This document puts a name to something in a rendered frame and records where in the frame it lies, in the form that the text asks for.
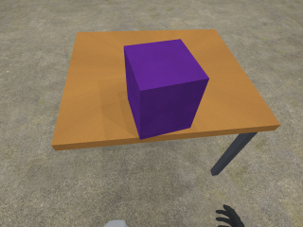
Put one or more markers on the table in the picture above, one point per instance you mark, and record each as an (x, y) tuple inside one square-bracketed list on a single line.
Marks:
[(95, 110)]

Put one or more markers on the right robot hand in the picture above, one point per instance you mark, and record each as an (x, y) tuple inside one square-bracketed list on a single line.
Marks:
[(234, 220)]

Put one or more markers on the carton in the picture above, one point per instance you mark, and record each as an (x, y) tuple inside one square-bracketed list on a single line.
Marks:
[(165, 86)]

